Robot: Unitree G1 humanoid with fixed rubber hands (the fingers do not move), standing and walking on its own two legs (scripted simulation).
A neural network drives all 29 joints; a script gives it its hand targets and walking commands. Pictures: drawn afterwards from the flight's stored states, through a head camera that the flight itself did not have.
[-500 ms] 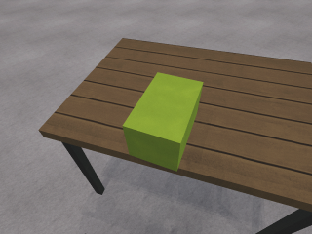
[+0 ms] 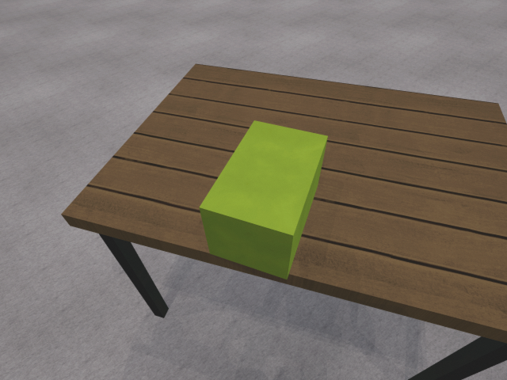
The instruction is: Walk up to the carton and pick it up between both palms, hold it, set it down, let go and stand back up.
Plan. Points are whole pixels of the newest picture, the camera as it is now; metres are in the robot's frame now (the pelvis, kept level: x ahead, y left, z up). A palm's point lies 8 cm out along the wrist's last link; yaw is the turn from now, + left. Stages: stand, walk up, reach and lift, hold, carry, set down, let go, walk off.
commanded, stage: walk up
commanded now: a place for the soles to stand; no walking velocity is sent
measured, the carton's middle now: (269, 194) +0.48 +0.00 -0.01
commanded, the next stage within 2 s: none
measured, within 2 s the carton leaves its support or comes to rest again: neither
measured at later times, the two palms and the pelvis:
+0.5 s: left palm out of the picture +0.14 +0.39 -0.11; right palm out of the picture +0.01 -0.12 -0.11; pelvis +0.00 +0.15 +0.00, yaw -13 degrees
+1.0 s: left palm (59, 363) +0.18 +0.36 -0.12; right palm out of the picture -0.03 -0.10 -0.13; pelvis +0.02 +0.16 +0.00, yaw -21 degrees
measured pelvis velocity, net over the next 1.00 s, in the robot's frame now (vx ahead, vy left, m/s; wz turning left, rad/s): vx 0.02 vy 0.16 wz -0.37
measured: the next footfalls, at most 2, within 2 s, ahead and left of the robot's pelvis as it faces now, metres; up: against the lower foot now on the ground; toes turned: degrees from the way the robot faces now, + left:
left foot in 0.32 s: +0.13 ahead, +0.27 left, +0.00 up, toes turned -18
right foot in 0.64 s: +0.03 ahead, +0.04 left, +0.00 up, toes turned -24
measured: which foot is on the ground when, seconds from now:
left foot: up 0.00-0.30, down 0.32-1.00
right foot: down 0.00-0.32, up 0.34-0.62, down 0.64-1.00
